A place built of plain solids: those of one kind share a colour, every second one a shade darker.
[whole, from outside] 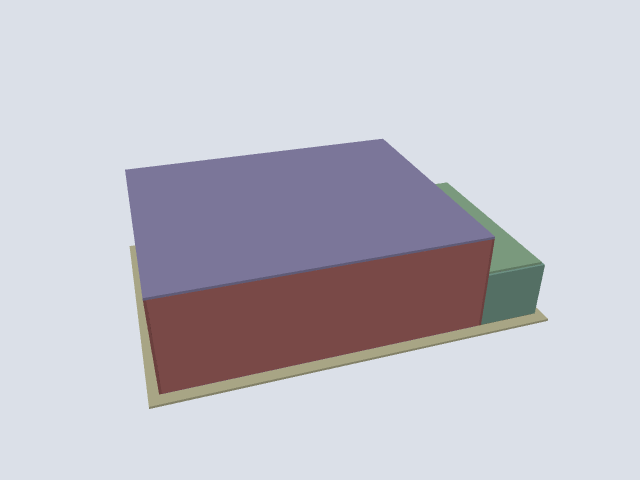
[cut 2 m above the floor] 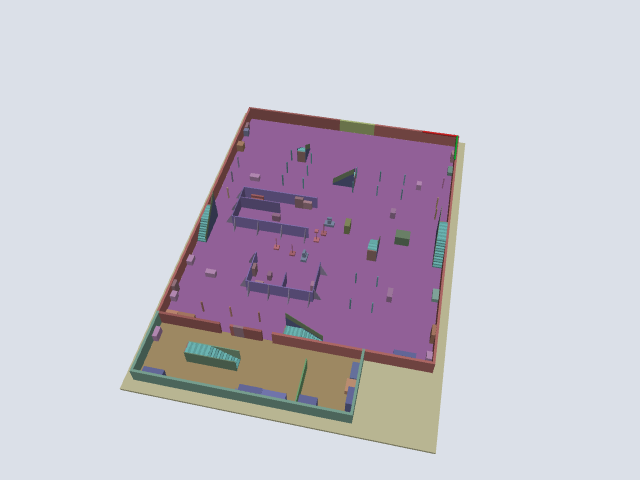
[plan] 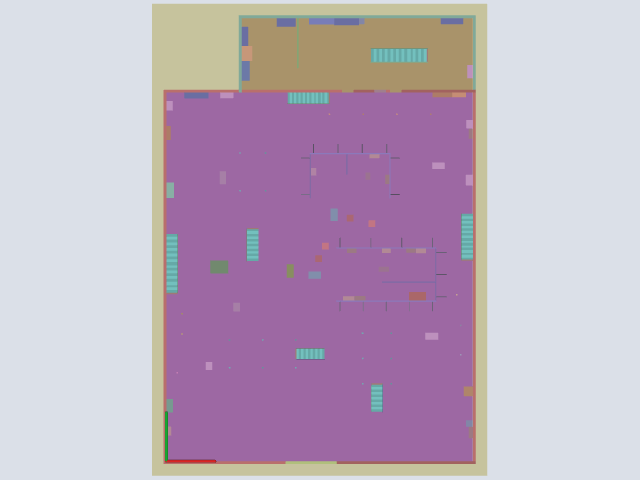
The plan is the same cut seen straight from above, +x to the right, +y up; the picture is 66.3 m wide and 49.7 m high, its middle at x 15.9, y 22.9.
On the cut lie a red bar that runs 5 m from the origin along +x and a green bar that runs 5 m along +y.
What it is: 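A film and television sound stage with a two-storey annex across its back; the building has no window; on its floor two built sets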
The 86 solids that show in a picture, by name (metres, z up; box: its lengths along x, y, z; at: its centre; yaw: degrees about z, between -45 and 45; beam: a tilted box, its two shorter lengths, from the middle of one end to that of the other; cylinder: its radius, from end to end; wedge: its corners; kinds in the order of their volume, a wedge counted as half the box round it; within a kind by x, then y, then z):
{
 "floor_site_1": {"box": [34.73, 48.86, 0.3], "at": [15.87, 22.93, -0.45]},
 "wall_bay_1": {"box": [0.3, 38.17, 12.18], "at": [-0.15, 19.09, 6.09]},
 "wall_bay_2": {"box": [12.62, 0.3, 12.18], "at": [6.01, -0.15, 6.09]},
 "wall_bay_3": {"box": [18.47, 0.3, 12.18], "at": [8.94, 38.32, 6.09]},
 "wall_bay_4": {"box": [2.16, 0.3, 12.18], "at": [20.45, 38.32, 6.09]},
 "wall_bay_5": {"box": [14.39, 0.3, 12.18], "at": [24.83, -0.15, 6.09]},
 "wall_bay_6": {"box": [7.68, 0.3, 12.18], "at": [28.19, 38.32, 6.09]},
 "wall_bay_7": {"box": [0.3, 38.17, 12.18], "at": [31.88, 19.09, 6.09]},
 "roof_bay_1": {"box": [32.33, 38.77, 0.3], "at": [15.87, 19.09, 12.33]},
 "floor_bay_1": {"box": [31.73, 38.17, 0.3], "at": [15.87, 19.09, -0.15]},
 "wall_annex_1": {"box": [0.3, 7.69, 7.22], "at": [7.64, 42.02, 3.61]},
 "wall_annex_2": {"box": [24.54, 0.3, 7.22], "at": [19.76, 46.01, 3.61]},
 "wall_annex_3": {"box": [0.3, 7.69, 7.22], "at": [31.88, 42.02, 3.61]},
 "floor_annex_ground_1": {"box": [23.94, 7.69, 0.3], "at": [19.76, 42.02, -0.15]},
 "roof_annex_1": {"box": [23.94, 7.69, 0.3], "at": [19.76, 42.02, 7.37]},
 "rack_1": {"box": [2.51, 0.63, 2.28], "at": [3.11, 37.86, 1.14]},
 "rack_2": {"box": [0.69, 1.98, 2.08], "at": [8.13, 43.99, 1.04]},
 "rack_3": {"box": [1.96, 0.89, 2.14], "at": [12.4, 45.42, 1.07]},
 "rack_4": {"box": [2.61, 0.66, 2.59], "at": [16.06, 45.53, 1.29]},
 "rack_5": {"box": [2.57, 0.73, 2.37], "at": [18.65, 45.5, 1.19]},
 "rack_6": {"box": [2.33, 0.61, 2.57], "at": [29.56, 45.56, 1.28]},
 "setwall_1": {"box": [0.12, 4.58, 3.49], "at": [14.9, 29.5, 1.75]},
 "setwall_2": {"box": [0.12, 2.14, 3.49], "at": [18.68, 30.72, 1.75]},
 "setwall_3": {"box": [8.37, 0.12, 3.49], "at": [19.02, 31.85, 1.75]},
 "setwall_4": {"box": [10.37, 0.12, 3.03], "at": [22.76, 16.57, 1.51]},
 "setwall_5": {"box": [10.37, 0.12, 3.03], "at": [22.76, 22.07, 1.51]},
 "setwall_6": {"box": [0.12, 4.58, 3.49], "at": [23.14, 29.5, 1.75]},
 "setwall_7": {"box": [5.5, 0.12, 3.03], "at": [25.07, 18.54, 1.51]},
 "setwall_8": {"box": [0.12, 5.38, 3.03], "at": [27.88, 19.32, 1.51]},
 "door_bay_1": {"box": [5.32, 0.3, 6.28], "at": [14.98, -0.15, 3.14]},
 "wall_stair_1": {"box": [5.83, 0.1, 6.06], "at": [24.05, 41.3, 2.98]},
 "wall_stair_2": {"box": [5.83, 0.1, 6.06], "at": [24.05, 42.73, 2.98]},
 "roadcase_1": {"box": [0.66, 0.98, 0.95], "at": [0.33, 36.8, 0.47]},
 "roadcase_2": {"box": [0.67, 0.83, 0.98], "at": [4.41, 9.85, 0.49]},
 "roadcase_3": {"box": [0.64, 1.37, 1.14], "at": [5.84, 29.34, 0.57]},
 "roadcase_4": {"box": [1.37, 0.6, 0.75], "at": [6.26, 37.87, 0.38]},
 "roadcase_5": {"box": [0.69, 0.89, 1.14], "at": [7.27, 15.95, 0.57]},
 "roadcase_6": {"box": [1.34, 0.73, 0.79], "at": [27.47, 12.94, 0.4]},
 "roadcase_7": {"box": [1.29, 0.68, 0.83], "at": [28.18, 30.59, 0.41]},
 "roadcase_8": {"box": [0.74, 1.11, 0.78], "at": [31.36, 29.09, 0.39]},
 "roadcase_9": {"box": [0.69, 0.89, 1.02], "at": [31.39, 34.88, 0.51]},
 "roadcase_10": {"box": [0.58, 1.37, 1.11], "at": [31.44, 40.33, 0.56]},
 "cabinet_1": {"box": [0.49, 0.93, 1.59], "at": [0.24, 3.13, 0.8]},
 "cabinet_2": {"box": [1.19, 0.45, 1.23], "at": [18.87, 16.86, 0.61]},
 "cabinet_3": {"box": [1.16, 0.47, 1.75], "at": [20.04, 16.87, 0.88]},
 "cabinet_4": {"box": [1.03, 0.43, 1.78], "at": [21.55, 31.57, 0.89]},
 "cabinet_5": {"box": [0.43, 0.96, 1.58], "at": [22.87, 29.18, 0.79]},
 "cabinet_6": {"box": [0.99, 0.43, 1.32], "at": [25.33, 21.8, 0.66]},
 "cabinet_7": {"box": [1.05, 0.48, 1.1], "at": [26.35, 21.77, 0.55]},
 "cabinet_8": {"box": [0.43, 1.2, 1.2], "at": [31.52, 2.97, 0.6]},
 "cabinet_9": {"box": [0.42, 1.05, 1.88], "at": [31.52, 33.91, 0.94]},
 "lockers_1": {"box": [0.46, 1.46, 1.84], "at": [0.23, 33.99, 0.92]},
 "lockers_2": {"box": [2.03, 0.5, 1.86], "at": [28.57, 37.92, 0.93]},
 "lockers_3": {"box": [1.43, 0.49, 1.91], "at": [30.3, 37.93, 0.95]},
 "cart_1": {"box": [1.88, 1.36, 1.44], "at": [5.47, 20.11, 0.72]},
 "wall_part_annex_ground_1": {"box": [0.15, 5.17, 3.31], "at": [13.61, 43.28, 1.66]},
 "crate_1": {"box": [1.1, 1.57, 0.77], "at": [8.34, 42.21, 0.39]},
 "crate_2": {"box": [0.94, 0.99, 1.18], "at": [31.26, 7.23, 0.59]},
 "step_1": {"box": [1.16, 0.37, 2.09], "at": [0.58, 20.44, 1.0]},
 "step_2": {"box": [0.37, 1.33, 2.46], "at": [25.1, 42.02, 1.18]},
 "rail_1": {"wedge": [[1.16, 17.41, 4.19], [1.16, 17.41, 5.02], [1.16, 23.55, 0.26], [1.16, 23.55, 1.1], [1.21, 17.41, 4.19], [1.21, 17.41, 5.02], [1.21, 23.55, 0.26], [1.21, 23.55, 1.1]]},
 "rail_2": {"wedge": [[12.52, 36.97, 0.23], [12.52, 36.97, 1.13], [12.52, 37.02, 0.23], [12.52, 37.02, 1.13], [16.82, 36.97, 3.7], [16.82, 36.97, 4.6], [16.82, 37.02, 3.7], [16.82, 37.02, 4.6]]},
 "rail_3": {"wedge": [[13.46, 11.64, 2.74], [13.46, 11.64, 3.67], [13.46, 11.69, 2.74], [13.46, 11.69, 3.67], [16.4, 11.64, 0.24], [16.4, 11.64, 1.17], [16.4, 11.69, 0.24], [16.4, 11.69, 1.17]]},
 "rail_4": {"wedge": [[30.49, 20.87, 4.15], [30.49, 20.87, 4.97], [30.49, 25.64, 0.24], [30.49, 25.64, 1.06], [30.54, 20.87, 4.15], [30.54, 20.87, 4.97], [30.54, 25.64, 0.24], [30.54, 25.64, 1.06]]},
 "wall_1": {"wedge": [[1.16, 17.41, -0.05], [1.16, 17.41, 4.19], [1.16, 23.55, -0.05], [1.16, 23.55, 0.26], [1.21, 17.41, -0.05], [1.21, 17.41, 4.19], [1.21, 23.55, -0.05], [1.21, 23.55, 0.26]]},
 "wall_2": {"wedge": [[12.52, 36.97, -0.05], [12.52, 36.97, 0.23], [12.52, 37.02, -0.05], [12.52, 37.02, 0.23], [16.82, 36.97, -0.05], [16.82, 36.97, 3.7], [16.82, 37.02, -0.05], [16.82, 37.02, 3.7]]},
 "wall_3": {"wedge": [[13.46, 11.64, -0.05], [13.46, 11.64, 2.74], [13.46, 11.69, -0.05], [13.46, 11.69, 2.74], [16.4, 11.64, -0.05], [16.4, 11.64, 0.24], [16.4, 11.69, -0.05], [16.4, 11.69, 0.24]]},
 "wall_4": {"wedge": [[30.49, 20.87, -0.05], [30.49, 20.87, 4.16], [30.49, 25.64, -0.05], [30.49, 25.64, 0.24], [30.54, 20.87, -0.05], [30.54, 20.87, 4.16], [30.54, 25.64, -0.05], [30.54, 25.64, 0.24]]},
 "monitor_1": {"box": [0.72, 1.38, 1.6], "at": [12.82, 19.69, 0.8]},
 "bench_1": {"box": [0.84, 2.03, 0.93], "at": [8.21, 40.42, 0.47]},
 "cablebox_1": {"box": [0.68, 1.4, 0.61], "at": [0.34, 5.75, 0.3]},
 "cablebox_2": {"box": [0.78, 1.59, 0.6], "at": [0.39, 28.05, 0.3]},
 "floor_wall_bay_door_1": {"box": [1.2, 0.3, 3.61], "at": [22.12, 38.32, 1.8]},
 "chest_1": {"box": [0.49, 0.76, 1.01], "at": [20.86, 29.5, 0.51]},
 "chest_2": {"box": [1.06, 0.52, 1.02], "at": [22.52, 19.86, 0.51]},
 "sofa_1": {"box": [1.76, 0.26, 0.41], "at": [26.01, 16.76, 0.64]},
 "sofa_2": {"box": [1.76, 0.89, 0.44], "at": [26.01, 17.08, 0.22]},
 "dolly_1": {"box": [1.3, 0.75, 0.42], "at": [15.35, 19.26, 0.21]},
 "dolly_2": {"box": [0.75, 1.3, 0.42], "at": [17.36, 25.52, 0.21]},
 "floor_hdu_1": {"box": [1.19, 0.12, 2.69], "at": [8.94, 24.07, 1.29]},
 "floor_hdu_2": {"box": [1.17, 0.14, 2.11], "at": [21.8, 7.99, 1.0]},
 "bin_1": {"box": [0.72, 0.68, 1.08], "at": [31.37, 3.9, 0.54]},
 "lampstand_1": {"box": [0.7, 0.7, 0.24], "at": [15.76, 20.98, 0.12]},
 "lampstand_2": {"box": [0.7, 0.7, 0.24], "at": [19.02, 25.16, 0.12]},
 "lampstand_3": {"box": [0.7, 0.7, 0.24], "at": [21.27, 24.59, 0.12]},
 "setbrace_1": {"wedge": [[13.93, 27.56, 0.0], [13.93, 27.56, 0.06], [13.93, 27.66, 0.0], [13.93, 27.66, 0.06], [14.84, 27.56, 0.0], [14.84, 27.56, 2.01], [14.84, 27.66, 0.0], [14.84, 27.66, 2.01]]}
}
